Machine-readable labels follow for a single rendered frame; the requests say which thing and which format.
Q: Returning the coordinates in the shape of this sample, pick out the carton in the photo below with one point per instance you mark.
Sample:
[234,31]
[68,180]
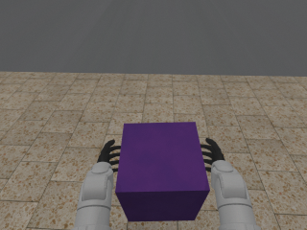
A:
[161,173]

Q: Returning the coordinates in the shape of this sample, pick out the right robot forearm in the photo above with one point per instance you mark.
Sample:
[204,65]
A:
[232,198]

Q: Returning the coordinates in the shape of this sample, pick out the left robot forearm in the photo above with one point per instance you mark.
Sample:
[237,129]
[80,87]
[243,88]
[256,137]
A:
[94,203]

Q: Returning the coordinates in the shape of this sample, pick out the left robot hand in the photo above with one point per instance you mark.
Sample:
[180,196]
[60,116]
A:
[106,154]

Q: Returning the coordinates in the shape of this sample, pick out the right robot hand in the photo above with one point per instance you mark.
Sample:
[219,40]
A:
[215,154]

